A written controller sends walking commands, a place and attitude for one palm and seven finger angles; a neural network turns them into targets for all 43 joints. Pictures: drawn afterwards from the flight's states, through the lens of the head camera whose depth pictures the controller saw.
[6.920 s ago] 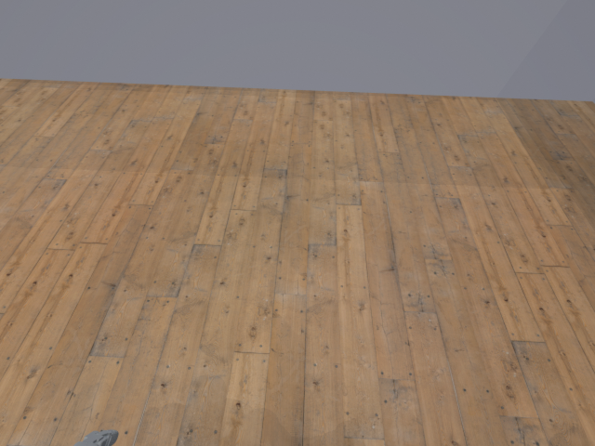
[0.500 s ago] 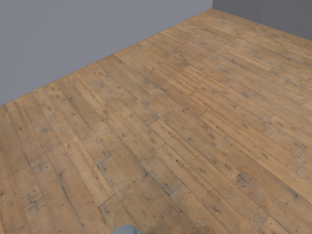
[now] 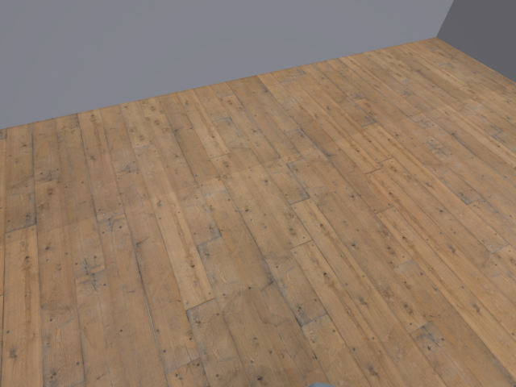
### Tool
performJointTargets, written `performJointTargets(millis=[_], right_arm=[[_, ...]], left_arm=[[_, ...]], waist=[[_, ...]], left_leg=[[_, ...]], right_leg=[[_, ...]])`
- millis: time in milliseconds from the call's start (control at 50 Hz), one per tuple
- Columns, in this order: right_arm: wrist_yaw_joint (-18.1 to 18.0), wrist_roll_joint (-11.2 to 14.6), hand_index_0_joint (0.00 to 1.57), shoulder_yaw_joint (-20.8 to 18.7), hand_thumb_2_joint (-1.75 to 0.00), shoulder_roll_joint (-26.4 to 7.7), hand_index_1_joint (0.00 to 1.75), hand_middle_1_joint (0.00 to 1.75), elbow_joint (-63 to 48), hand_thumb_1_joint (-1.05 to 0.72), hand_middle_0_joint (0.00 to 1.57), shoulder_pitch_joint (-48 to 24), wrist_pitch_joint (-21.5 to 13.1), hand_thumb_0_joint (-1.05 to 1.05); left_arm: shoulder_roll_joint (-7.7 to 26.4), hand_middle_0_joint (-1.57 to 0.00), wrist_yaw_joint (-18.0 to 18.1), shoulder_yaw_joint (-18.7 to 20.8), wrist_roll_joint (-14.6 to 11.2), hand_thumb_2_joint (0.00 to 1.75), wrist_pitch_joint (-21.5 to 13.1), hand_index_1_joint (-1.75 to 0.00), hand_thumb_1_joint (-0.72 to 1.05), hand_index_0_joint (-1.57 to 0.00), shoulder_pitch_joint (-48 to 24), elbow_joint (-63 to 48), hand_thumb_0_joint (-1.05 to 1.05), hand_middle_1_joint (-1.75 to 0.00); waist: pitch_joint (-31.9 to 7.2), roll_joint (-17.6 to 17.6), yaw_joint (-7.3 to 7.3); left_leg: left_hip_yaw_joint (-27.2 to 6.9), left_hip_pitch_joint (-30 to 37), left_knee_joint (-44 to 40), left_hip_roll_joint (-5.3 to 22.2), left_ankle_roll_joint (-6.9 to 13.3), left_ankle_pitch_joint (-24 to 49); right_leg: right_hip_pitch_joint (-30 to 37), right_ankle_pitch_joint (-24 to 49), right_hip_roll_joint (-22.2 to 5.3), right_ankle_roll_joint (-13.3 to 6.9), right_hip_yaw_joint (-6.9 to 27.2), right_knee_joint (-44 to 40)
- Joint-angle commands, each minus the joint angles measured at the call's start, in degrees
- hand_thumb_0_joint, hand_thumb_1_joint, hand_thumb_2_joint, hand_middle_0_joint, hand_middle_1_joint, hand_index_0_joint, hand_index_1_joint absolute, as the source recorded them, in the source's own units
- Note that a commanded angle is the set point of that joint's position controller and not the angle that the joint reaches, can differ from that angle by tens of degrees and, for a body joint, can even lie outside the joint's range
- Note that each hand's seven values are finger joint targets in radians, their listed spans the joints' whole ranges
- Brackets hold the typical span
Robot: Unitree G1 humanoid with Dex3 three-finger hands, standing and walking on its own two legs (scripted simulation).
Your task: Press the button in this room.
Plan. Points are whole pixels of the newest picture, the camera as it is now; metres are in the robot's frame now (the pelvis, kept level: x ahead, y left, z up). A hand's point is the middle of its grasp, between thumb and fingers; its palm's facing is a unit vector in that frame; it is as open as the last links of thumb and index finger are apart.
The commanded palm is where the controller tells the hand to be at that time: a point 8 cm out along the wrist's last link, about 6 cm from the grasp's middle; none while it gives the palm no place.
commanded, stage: turn or walk to find it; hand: left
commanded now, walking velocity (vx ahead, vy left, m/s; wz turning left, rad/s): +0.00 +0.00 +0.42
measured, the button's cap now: out of the picture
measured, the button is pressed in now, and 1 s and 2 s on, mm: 0 0 0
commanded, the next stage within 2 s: none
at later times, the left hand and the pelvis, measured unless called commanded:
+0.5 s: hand out of the picture -0.01 +0.15 -0.15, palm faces +0.25 -0.93 -0.26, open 7.4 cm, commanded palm none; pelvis -0.03 -0.05 +0.00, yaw +14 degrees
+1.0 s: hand out of the picture -0.09 +0.21 -0.17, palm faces +0.45 -0.86 -0.24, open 7.4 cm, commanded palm none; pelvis -0.07 -0.01 +0.00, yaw +25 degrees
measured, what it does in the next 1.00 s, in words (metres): steps on the spot, turning left: right foot, then left foot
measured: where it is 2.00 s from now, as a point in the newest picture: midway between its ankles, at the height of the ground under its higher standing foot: outside the picture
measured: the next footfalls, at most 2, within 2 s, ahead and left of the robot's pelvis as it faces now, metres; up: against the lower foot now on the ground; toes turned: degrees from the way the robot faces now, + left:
right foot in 0.20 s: +0.04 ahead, -0.14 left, +0.00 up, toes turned +2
left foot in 0.68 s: -0.06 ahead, +0.10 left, +0.00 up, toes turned +23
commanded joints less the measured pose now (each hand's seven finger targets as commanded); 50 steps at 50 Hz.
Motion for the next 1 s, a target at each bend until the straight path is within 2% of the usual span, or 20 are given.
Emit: performJointTargets(millis=[0,100,140,160,180,200,240,260,300,440,540,580,620,640,660,680,700,740,800,980], right_arm=[[-0.9,-0.6,0.20,-3.5,-0.90,-12.2,0.30,0.30,-2.7,-0.90,0.20,4.2,-0.4,0.00],[-0.5,-0.8,0.20,-3.9,-0.90,-12.2,0.30,0.30,-3.3,-0.90,0.20,2.7,0.1,0.00],[-0.4,-0.2,0.20,-3.9,-0.90,-11.1,0.30,0.30,-3.6,-0.90,0.20,2.1,0.2,0.00],[0.0,0.3,0.20,-3.7,-0.90,-8.5,0.30,0.30,-3.7,-0.90,0.20,2.9,0.1,0.00],[0.2,0.3,0.20,-3.1,-0.90,-5.2,0.30,0.30,-5.5,-0.90,0.20,2.9,0.0,0.00],[-0.1,-0.6,0.20,-3.9,-0.90,-8.4,0.30,0.30,-4.8,-0.90,0.20,2.9,1.1,0.00],[0.6,-0.6,0.20,-4.4,-0.90,-8.0,0.30,0.30,-2.7,-0.90,0.20,2.8,2.2,0.00],[1.0,-0.7,0.20,-4.2,-0.90,-7.6,0.30,0.30,-1.7,-0.90,0.20,5.1,2.4,0.00],[1.2,-0.7,0.20,-4.0,-0.90,-7.0,0.30,0.30,-0.7,-0.90,0.20,6.6,2.6,0.00],[1.0,-0.5,0.20,-3.1,-0.90,-6.5,0.30,0.30,-1.0,-0.90,0.20,1.9,2.4,0.00],[0.8,0.3,0.20,-2.1,-0.90,-5.4,0.30,0.30,-1.9,-0.90,0.20,-1.0,1.5,0.00],[0.6,0.4,0.20,-2.0,-0.90,-5.4,0.30,0.30,-1.5,-0.90,0.20,1.3,1.1,0.00],[0.6,0.2,0.20,-2.2,-0.90,-6.9,0.30,0.30,-0.7,-0.90,0.20,4.6,0.5,0.00],[0.6,-0.1,0.20,-3.0,-0.90,-10.7,0.30,0.30,-0.7,-0.90,0.20,6.2,-0.2,0.00],[0.5,-0.4,0.20,-4.1,-0.90,-16.0,0.30,0.30,-1.4,-0.90,0.20,7.2,-0.2,0.00],[0.0,-0.5,0.20,-4.3,-0.90,-17.0,0.30,0.30,-0.6,-0.90,0.20,8.5,0.0,0.00],[-0.7,-0.6,0.20,-4.1,-0.90,-15.9,0.30,0.30,-0.3,-0.90,0.20,6.9,-0.1,0.00],[-1.0,-0.5,0.20,-2.7,-0.90,-12.4,0.30,0.30,-1.9,-0.90,0.20,0.7,-0.2,0.00],[-1.1,-0.2,0.20,-2.6,-0.90,-11.8,0.30,0.30,-2.4,-0.90,0.20,0.6,-0.9,0.00],[-0.9,-0.7,0.20,-3.5,-0.90,-12.3,0.30,0.30,-2.1,-0.90,0.20,3.7,-0.2,0.00]], left_arm=[[3.0,-0.20,0.5,0.6,0.1,0.90,-1.6,-0.30,0.90,-0.20,-2.8,-6.0,0.00,-0.30],[2.5,-0.20,0.8,0.5,-0.3,0.90,-2.3,-0.30,0.90,-0.20,0.1,-6.3,0.00,-0.30],[3.6,-0.20,1.0,0.7,-0.3,0.90,-3.1,-0.30,0.90,-0.20,3.8,-5.5,0.00,-0.30],[6.9,-0.20,1.4,1.3,0.3,0.90,-3.8,-0.30,0.90,-0.20,5.6,-5.4,0.00,-0.30],[11.4,-0.20,1.7,2.2,1.0,0.90,-4.2,-0.30,0.90,-0.20,5.9,-5.6,0.00,-0.30],[11.1,-0.20,1.7,2.4,0.3,0.90,-4.1,-0.30,0.90,-0.20,4.8,-6.5,0.00,-0.30],[7.7,-0.20,1.5,1.5,0.3,0.90,-3.7,-0.30,0.90,-0.20,-1.4,-7.6,0.00,-0.30],[6.2,-0.20,1.6,1.1,0.3,0.90,-3.7,-0.30,0.90,-0.20,-4.2,-8.2,0.00,-0.30],[5.1,-0.20,1.5,0.7,0.3,0.90,-4.2,-0.30,0.90,-0.20,-3.3,-8.0,0.00,-0.30],[6.9,-0.20,1.5,1.3,0.8,0.90,-4.2,-0.30,0.90,-0.20,4.0,-4.6,0.00,-0.30],[9.2,-0.20,1.3,2.1,1.2,0.90,-3.6,-0.30,0.90,-0.20,5.8,-2.8,0.00,-0.30],[9.6,-0.20,1.3,2.3,1.2,0.90,-3.3,-0.30,0.90,-0.20,4.7,-2.5,0.00,-0.30],[9.0,-0.20,1.0,2.1,0.5,0.90,-2.8,-0.30,0.90,-0.20,3.7,-2.5,0.00,-0.30],[6.7,-0.20,0.8,1.9,0.0,0.90,-2.3,-0.30,0.90,-0.20,4.1,-3.3,0.00,-0.30],[3.0,-0.20,0.4,0.8,0.0,0.90,-2.1,-0.30,0.90,-0.20,2.9,-5.5,0.00,-0.30],[3.6,-0.20,0.6,0.4,0.5,0.90,-1.4,-0.30,0.90,-0.20,-0.4,-6.4,0.00,-0.30],[3.3,-0.20,0.8,0.8,0.5,0.90,-1.0,-0.30,0.90,-0.20,-2.5,-6.0,0.00,-0.30],[4.3,-0.20,0.1,1.2,0.5,0.90,-1.1,-0.30,0.90,-0.20,-0.8,-3.8,0.00,-0.30],[4.0,-0.20,-0.1,1.0,0.4,0.90,-1.4,-0.30,0.90,-0.20,2.0,-2.6,0.00,-0.30],[2.3,-0.20,0.6,0.2,-0.1,0.90,-2.0,-0.30,0.90,-0.20,-2.2,-5.8,0.00,-0.30]], waist=[[-4.4,9.3,-2.63],[-5.1,10.7,-1.13],[-6.9,7.5,0.91],[-8.2,-1.0,1.53],[-6.5,-15.0,1.72],[-5.9,-15.0,2.11],[0.6,-5.8,-1.00],[1.0,-4.5,-2.65],[0.6,-7.2,-2.36],[-1.9,-7.6,1.11],[-3.7,-10.3,2.60],[-5.1,-10.0,1.09],[-6.1,-6.6,-1.21],[-7.4,3.5,-2.38],[-5.6,18.7,-3.05],[-5.2,15.6,-4.72],[-3.4,17.2,-4.19],[-0.3,12.3,-1.25],[-3.5,8.9,-0.62],[-4.9,10.1,-2.47]], left_leg=[[-16.4,6.7,-6.5,15.6,7.7,21.6],[-19.1,0.3,-4.1,13.2,6.4,20.2],[-17.8,-5.0,0.8,10.2,3.3,15.7],[-13.4,-12.4,7.8,5.9,-0.1,5.5],[-3.3,-21.4,19.8,-2.4,-4.1,-16.0],[-5.9,-19.2,30.6,-0.1,-4.1,-20.5],[-5.8,-18.9,42.4,1.5,-4.2,-13.5],[-4.7,-18.7,43.7,2.5,-4.6,-10.4],[-3.0,-18.3,44.8,2.9,-5.8,-7.0],[-0.2,-17.7,33.5,4.3,-7.3,-11.3],[3.6,-10.7,20.0,3.5,-6.1,-15.1],[5.0,-6.4,12.5,3.1,-5.6,-12.2],[5.1,3.5,0.1,3.4,-4.6,-1.1],[-4.3,10.0,-5.5,10.5,-1.8,3.7],[-19.5,12.1,-8.6,23.2,3.3,16.7],[-21.0,6.7,-9.6,25.7,7.6,15.5],[-19.2,3.9,-10.0,22.9,6.9,13.1],[-13.1,1.3,-9.5,17.5,5.5,13.0],[-10.1,4.9,-8.1,15.3,5.6,19.6],[-16.9,5.9,-4.7,15.4,7.5,25.1]], right_leg=[[-2.8,-2.3,0.8,-0.3,0.9,-5.6],[7.7,1.3,3.6,-1.7,-0.4,-20.1],[18.0,10.9,2.7,-2.1,-0.2,-33.9],[25.6,12.4,-5.1,-4.1,7.4,-40.2],[27.1,19.0,-19.2,-10.6,20.4,-42.0],[18.3,15.8,-22.3,-14.2,21.5,-43.8],[9.5,7.5,-16.1,-13.2,14.2,-44.8],[9.0,8.7,-13.9,-11.8,9.3,-43.8],[10.2,12.3,-11.5,-10.7,4.4,-43.1],[19.1,21.0,-14.0,-12.6,2.2,-40.6],[19.2,28.6,-15.6,-13.8,1.1,-36.9],[18.5,29.4,-15.5,-12.5,-0.6,-33.9],[12.3,23.7,-13.5,-8.3,-4.3,-28.1],[4.2,13.8,-9.2,-4.9,-7.4,-18.9],[-7.7,-9.6,-2.6,-1.4,-8.6,-7.1],[-6.9,-12.0,-2.1,-1.7,-3.5,-0.2],[-7.9,-9.4,-2.0,-1.7,-0.7,3.6],[-7.1,-1.4,-1.9,-1.6,0.4,6.2],[-5.7,1.2,-1.1,-0.7,0.1,4.9],[0.5,-3.1,1.9,-0.8,0.2,-11.6]])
